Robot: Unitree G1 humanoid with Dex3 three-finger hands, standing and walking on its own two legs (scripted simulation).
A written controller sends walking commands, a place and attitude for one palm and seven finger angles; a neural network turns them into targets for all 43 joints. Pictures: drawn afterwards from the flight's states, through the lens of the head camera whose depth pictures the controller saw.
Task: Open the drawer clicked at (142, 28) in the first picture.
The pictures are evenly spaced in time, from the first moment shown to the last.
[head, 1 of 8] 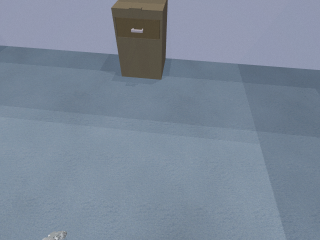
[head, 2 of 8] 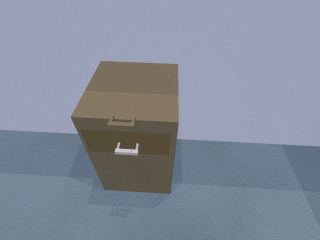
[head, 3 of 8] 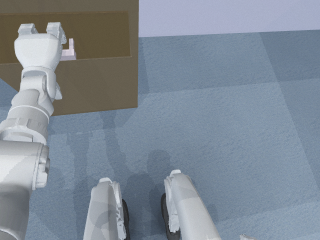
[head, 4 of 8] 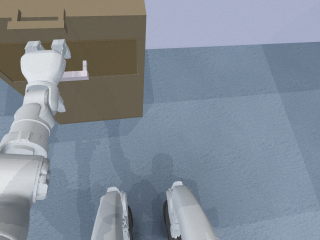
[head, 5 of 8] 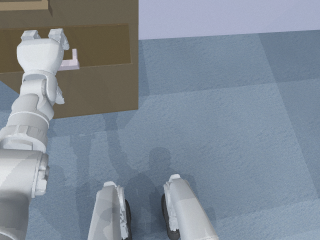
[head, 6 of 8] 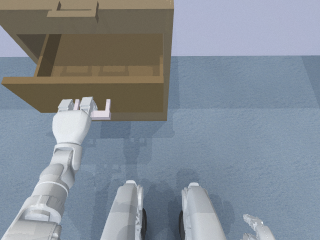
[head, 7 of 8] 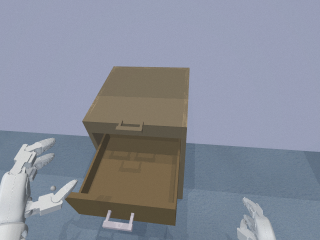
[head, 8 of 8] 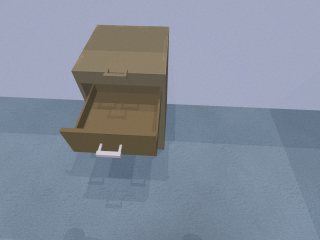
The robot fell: no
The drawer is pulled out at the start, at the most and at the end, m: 0.00 0.30 0.29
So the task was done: yes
